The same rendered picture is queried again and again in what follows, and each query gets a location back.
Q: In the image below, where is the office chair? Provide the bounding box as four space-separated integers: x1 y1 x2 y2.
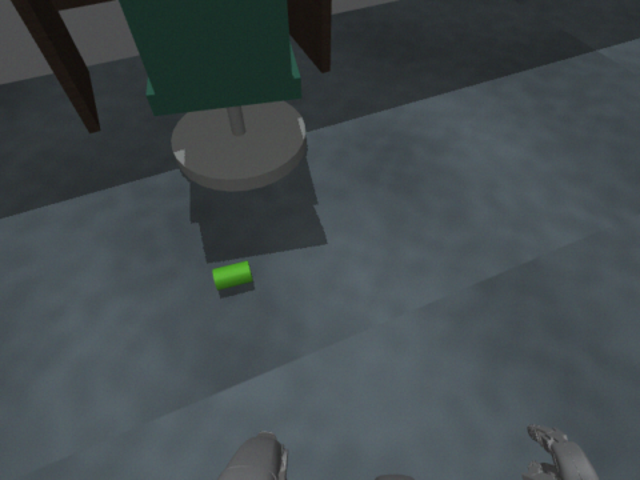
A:
119 0 306 192

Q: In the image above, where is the desk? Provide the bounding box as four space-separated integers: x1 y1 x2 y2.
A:
11 0 332 134

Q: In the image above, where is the can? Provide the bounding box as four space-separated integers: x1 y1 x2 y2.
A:
212 261 253 290

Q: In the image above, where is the right robot hand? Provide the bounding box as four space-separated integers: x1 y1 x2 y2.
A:
522 424 599 480

